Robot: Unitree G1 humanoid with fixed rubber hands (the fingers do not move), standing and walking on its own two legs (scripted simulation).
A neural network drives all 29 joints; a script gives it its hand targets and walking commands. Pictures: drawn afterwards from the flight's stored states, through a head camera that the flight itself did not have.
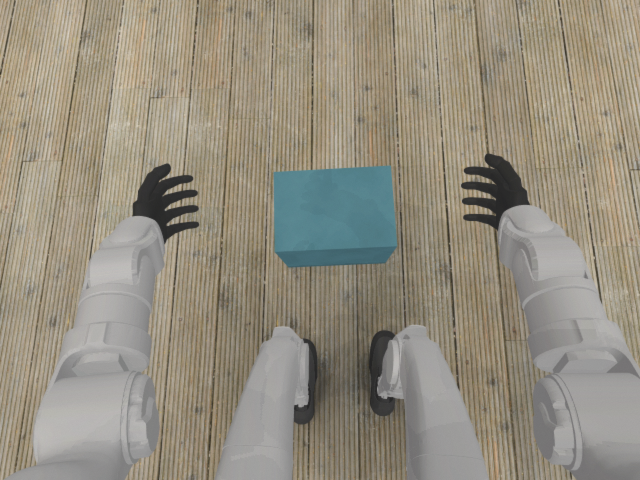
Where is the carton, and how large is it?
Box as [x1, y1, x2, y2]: [274, 166, 396, 266]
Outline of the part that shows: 390,166 274,172 275,252 288,266 385,262 396,246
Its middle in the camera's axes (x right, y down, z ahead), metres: +0.04 -0.05 +0.96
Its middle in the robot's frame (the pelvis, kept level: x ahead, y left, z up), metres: +0.53 +0.03 -0.54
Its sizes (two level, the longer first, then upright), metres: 0.262 0.183 0.231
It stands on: the floor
